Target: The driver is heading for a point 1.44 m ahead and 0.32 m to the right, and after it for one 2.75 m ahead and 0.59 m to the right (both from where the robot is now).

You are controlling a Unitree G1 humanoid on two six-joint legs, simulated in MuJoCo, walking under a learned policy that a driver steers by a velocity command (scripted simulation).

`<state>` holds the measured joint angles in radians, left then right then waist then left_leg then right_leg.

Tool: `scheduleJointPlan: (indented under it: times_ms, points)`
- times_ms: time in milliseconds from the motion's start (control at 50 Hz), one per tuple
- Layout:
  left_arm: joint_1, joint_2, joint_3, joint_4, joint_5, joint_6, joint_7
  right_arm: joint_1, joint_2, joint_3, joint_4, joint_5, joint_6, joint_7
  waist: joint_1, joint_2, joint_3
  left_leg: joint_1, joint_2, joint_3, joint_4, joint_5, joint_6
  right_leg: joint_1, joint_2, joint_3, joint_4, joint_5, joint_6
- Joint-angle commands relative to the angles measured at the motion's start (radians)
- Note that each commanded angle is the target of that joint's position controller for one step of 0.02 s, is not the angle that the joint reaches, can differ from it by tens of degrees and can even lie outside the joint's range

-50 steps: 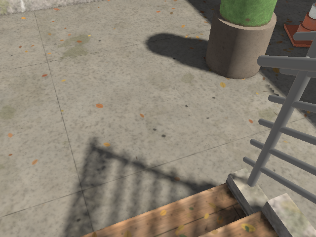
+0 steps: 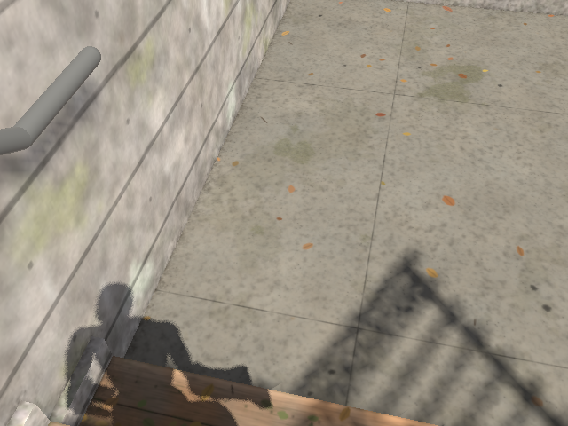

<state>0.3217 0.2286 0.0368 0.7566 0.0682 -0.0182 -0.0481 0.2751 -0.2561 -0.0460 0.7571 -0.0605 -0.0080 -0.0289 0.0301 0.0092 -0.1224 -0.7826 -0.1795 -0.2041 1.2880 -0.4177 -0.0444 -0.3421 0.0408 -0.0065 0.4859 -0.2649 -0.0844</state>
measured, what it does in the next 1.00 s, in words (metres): steps on the spot: left foot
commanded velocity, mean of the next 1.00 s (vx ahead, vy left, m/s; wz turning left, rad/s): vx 0.10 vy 0.00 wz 0.05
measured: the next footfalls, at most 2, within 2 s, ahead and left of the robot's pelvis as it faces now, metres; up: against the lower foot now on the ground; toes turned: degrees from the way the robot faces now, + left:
left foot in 0.22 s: +0.05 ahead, +0.13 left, +0.00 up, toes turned +4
left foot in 1.36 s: +0.38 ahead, +0.15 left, -0.17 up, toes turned +7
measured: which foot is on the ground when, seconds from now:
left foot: up 0.00-0.20, down 0.22-0.92, up 0.94-1.00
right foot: down 0.00-1.00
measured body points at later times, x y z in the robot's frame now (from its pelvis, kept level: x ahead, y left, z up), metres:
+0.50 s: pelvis -0.01 +0.01 -0.01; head +0.00 +0.01 +0.44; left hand +0.07 +0.25 -0.14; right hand +0.07 -0.22 -0.15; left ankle +0.01 +0.13 -0.74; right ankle -0.02 -0.09 -0.74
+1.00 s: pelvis +0.06 +0.00 -0.02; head +0.05 -0.01 +0.43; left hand +0.00 +0.25 -0.16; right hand +0.09 -0.25 -0.17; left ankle +0.04 +0.14 -0.69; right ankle -0.02 -0.09 -0.74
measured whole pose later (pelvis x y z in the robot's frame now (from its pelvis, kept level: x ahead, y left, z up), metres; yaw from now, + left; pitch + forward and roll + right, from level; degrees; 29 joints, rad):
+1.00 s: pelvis +0.06 +0.00 -0.02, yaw +1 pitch +1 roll +0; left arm 0.48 0.21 0.04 1.03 0.09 -0.11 -0.02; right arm 0.34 -0.24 -0.05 1.04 -0.06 -0.06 0.01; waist 0.04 0.02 -0.05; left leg -0.45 -0.08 -0.13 1.02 -0.47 0.13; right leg -0.17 0.03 -0.02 0.62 -0.46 -0.09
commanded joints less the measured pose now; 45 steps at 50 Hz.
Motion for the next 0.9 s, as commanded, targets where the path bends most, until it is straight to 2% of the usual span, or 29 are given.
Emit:
scheduleJointPlan:
  times_ms: [20,40,60,100,140,160,180,200,220,240,260,280,300,320,360,380,400,420,460,540,620,640,680,720,760,800,840,880,900]
  points:
    - [-0.076,0.063,0.015,-0.043,-0.021,-0.023,-0.045,0.170,-0.059,-0.006,0.010,-0.032,0.009,0.040,-0.091,-0.059,-0.002,-0.168,0.031,0.078,0.388,0.160,-0.038,0.025,-0.210,0.163,-0.095,0.626,-0.207]
    - [-0.093,0.060,0.007,-0.032,-0.017,-0.034,-0.043,0.196,-0.043,0.000,0.026,-0.017,0.011,0.068,-0.100,-0.043,0.013,-0.109,0.060,0.095,0.406,0.209,-0.046,-0.061,-0.187,0.133,-0.111,0.498,-0.186]
    - [-0.085,0.040,-0.008,-0.014,-0.031,-0.044,-0.040,0.222,-0.027,0.012,0.042,-0.001,0.013,0.088,-0.095,-0.052,0.026,-0.096,0.097,0.113,0.414,0.241,-0.065,-0.092,-0.166,0.115,-0.108,0.363,-0.158]
    - [-0.121,0.027,-0.031,-0.003,-0.054,-0.060,-0.029,0.216,-0.014,0.029,0.049,-0.002,0.001,0.114,-0.097,-0.030,0.046,-0.001,0.193,0.138,0.242,0.313,-0.089,-0.163,-0.138,0.096,-0.108,0.125,-0.098]
    - [-0.150,0.042,-0.049,0.013,-0.077,-0.083,-0.019,0.154,-0.005,0.043,0.050,-0.007,-0.004,0.143,-0.083,-0.053,0.087,0.162,0.291,0.187,-0.155,0.333,-0.134,-0.223,-0.105,0.092,-0.129,-0.099,-0.023]
    - [-0.129,0.067,-0.055,0.038,-0.093,-0.093,-0.022,0.076,0.007,0.052,0.036,0.000,-0.004,0.163,-0.058,-0.078,0.122,0.275,0.301,0.206,-0.330,0.246,-0.157,-0.264,-0.106,0.115,-0.141,-0.236,0.007]
    - [-0.110,0.105,-0.050,0.061,-0.099,-0.094,-0.037,0.040,0.017,0.056,0.030,0.013,-0.011,0.178,-0.055,-0.104,0.135,0.412,0.269,0.243,-0.422,0.152,-0.166,-0.308,-0.114,0.129,-0.143,-0.318,0.019]
    - [-0.082,0.129,-0.044,0.078,-0.107,-0.090,-0.055,0.037,-0.007,0.053,0.034,0.020,-0.017,0.184,-0.063,-0.090,0.136,0.477,0.243,0.258,-0.574,0.159,-0.151,-0.253,-0.142,0.179,-0.118,-0.299,0.012]
    - [-0.080,0.134,-0.044,0.080,-0.110,-0.088,-0.076,0.080,-0.039,0.041,0.057,0.023,-0.026,0.174,-0.084,-0.090,0.102,0.536,0.238,0.246,-0.659,0.233,-0.115,-0.170,-0.165,0.227,-0.079,-0.164,0.008]
    - [-0.097,0.123,-0.043,0.070,-0.108,-0.085,-0.095,0.121,-0.059,0.033,0.059,0.024,-0.037,0.153,-0.102,-0.066,0.040,0.573,0.269,0.200,-0.717,0.345,-0.077,-0.070,-0.170,0.247,-0.019,-0.058,0.016]
    - [0.059,0.072,-0.035,0.080,-0.089,-0.082,-0.074,0.051,-0.128,0.026,0.046,0.035,-0.053,0.141,0.019,0.087,-0.020,0.628,0.301,0.145,-0.768,0.446,0.050,-0.030,-0.108,0.165,0.000,-0.153,0.044]
    - [0.063,0.116,-0.016,0.069,-0.064,-0.075,-0.059,-0.054,-0.108,0.027,0.040,0.033,-0.049,0.149,0.072,0.096,0.095,0.431,0.260,0.137,-0.809,0.133,0.127,0.004,-0.049,0.020,-0.025,-0.163,0.058]
    - [-0.057,0.138,-0.006,0.046,-0.051,-0.068,-0.056,-0.030,-0.073,0.021,0.067,0.056,-0.038,0.139,0.013,0.048,0.160,0.314,0.236,0.142,-0.875,-0.029,0.116,0.057,-0.026,-0.014,0.017,-0.189,0.051]
    - [-0.070,0.110,-0.006,0.042,-0.046,-0.063,-0.050,-0.016,-0.067,0.021,0.083,0.074,-0.034,0.128,0.022,0.070,0.189,0.304,0.242,0.134,-0.889,0.002,0.110,0.067,-0.025,-0.013,0.024,-0.133,0.032]
    - [-0.014,0.067,-0.008,0.085,-0.070,-0.057,-0.054,0.000,-0.030,0.031,0.094,0.065,-0.025,0.132,0.021,0.042,0.199,0.362,0.239,0.154,-0.888,0.039,0.075,0.083,-0.028,0.001,-0.038,-0.045,0.025]
    - [-0.034,0.021,-0.028,0.102,-0.059,-0.004,-0.009,0.013,-0.035,0.031,0.098,0.051,-0.006,0.063,-0.007,0.028,0.119,0.481,0.269,0.141,-0.827,0.266,0.053,0.121,-0.135,0.069,0.023,0.190,0.036]
    - [-0.024,0.015,-0.033,0.095,-0.067,0.014,0.013,0.035,-0.026,0.035,0.109,0.055,0.006,0.033,-0.009,0.029,0.080,0.539,0.274,0.136,-0.804,0.385,0.049,0.127,-0.147,0.077,0.032,0.273,0.043]
    - [-0.028,0.026,-0.034,0.099,-0.068,0.024,0.026,0.032,-0.021,0.038,0.114,0.061,0.016,0.020,-0.012,0.017,0.082,0.569,0.276,0.136,-0.802,0.417,0.052,0.118,-0.150,0.079,0.027,0.272,0.047]
    - [-0.046,0.047,-0.032,0.107,-0.065,0.036,0.036,0.013,-0.020,0.040,0.120,0.064,0.031,0.015,-0.024,0.003,0.103,0.594,0.276,0.139,-0.811,0.394,0.064,0.095,-0.144,0.077,0.006,0.210,0.052]
    - [-0.052,0.054,-0.033,0.136,-0.060,0.045,0.038,-0.012,-0.038,0.038,0.153,0.056,0.048,0.021,-0.036,-0.016,0.171,0.592,0.277,0.139,-0.847,0.298,0.071,0.059,-0.137,0.083,-0.036,0.100,0.051]
    - [-0.039,0.060,-0.031,0.166,-0.059,0.038,0.039,-0.044,-0.046,0.038,0.187,0.054,0.046,0.022,-0.038,-0.017,0.168,0.616,0.278,0.141,-0.855,0.295,0.077,0.061,-0.137,0.089,-0.052,0.092,0.048]
    - [-0.020,0.048,-0.034,0.181,-0.059,0.037,0.038,-0.037,-0.035,0.043,0.205,0.055,0.045,0.023,-0.036,-0.015,0.145,0.633,0.272,0.145,-0.872,0.213,0.078,0.076,-0.130,0.087,-0.073,0.010,0.047]
    - [-0.004,0.078,-0.017,0.192,-0.058,0.043,0.036,-0.032,-0.074,0.026,0.222,0.053,0.053,0.029,-0.037,-0.003,0.172,0.619,0.232,0.160,-0.857,-0.068,0.104,0.037,-0.079,0.055,-0.047,-0.252,0.021]
    - [-0.009,0.091,-0.006,0.183,-0.055,0.047,0.035,-0.020,-0.096,0.013,0.224,0.049,0.059,0.033,-0.046,0.006,0.245,0.566,0.234,0.134,-0.874,-0.269,0.132,-0.059,-0.057,0.053,-0.036,-0.422,-0.004]
    - [0.002,0.065,-0.003,0.189,-0.049,0.038,0.034,0.012,-0.104,0.001,0.232,0.048,0.052,0.032,-0.059,0.040,0.280,0.562,0.287,0.052,-0.915,-0.331,0.164,-0.116,-0.036,0.024,0.032,-0.371,-0.006]
    - [0.001,0.042,0.000,0.189,-0.033,0.027,0.034,0.066,-0.124,-0.017,0.260,0.051,0.039,0.026,-0.070,0.100,0.247,0.585,0.359,-0.065,-0.973,-0.352,0.212,-0.119,-0.012,-0.033,0.151,-0.247,0.003]
    - [0.026,0.041,0.006,0.200,-0.027,0.018,0.033,0.055,-0.136,-0.031,0.263,0.053,0.032,0.023,-0.050,0.087,0.233,0.538,0.398,-0.119,-0.979,-0.365,0.249,-0.075,-0.015,-0.055,0.186,-0.211,-0.006]
    - [0.114,0.028,0.008,0.232,-0.035,0.015,0.035,-0.038,-0.124,-0.033,0.238,0.056,0.033,0.021,0.019,0.078,0.250,0.382,0.351,-0.041,-0.921,-0.332,0.225,0.079,-0.010,-0.043,0.111,-0.217,-0.026]
    - [0.180,0.045,0.014,0.254,-0.036,0.005,0.041,-0.090,-0.098,-0.029,0.221,0.056,0.031,0.020,0.055,0.012,0.274,0.273,0.284,0.052,-0.812,-0.277,0.192,0.177,-0.036,0.039,0.030,-0.265,-0.045]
